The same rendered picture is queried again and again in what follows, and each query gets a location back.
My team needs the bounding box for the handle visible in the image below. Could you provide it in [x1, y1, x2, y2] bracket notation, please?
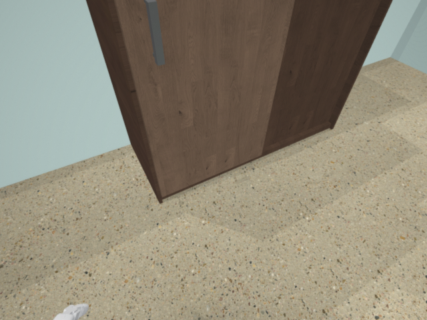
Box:
[144, 0, 165, 66]

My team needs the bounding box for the wardrobe door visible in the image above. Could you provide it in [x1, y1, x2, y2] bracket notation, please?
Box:
[114, 0, 295, 197]
[263, 0, 381, 148]

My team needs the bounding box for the left robot hand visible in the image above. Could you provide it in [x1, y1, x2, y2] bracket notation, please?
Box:
[53, 304, 89, 320]

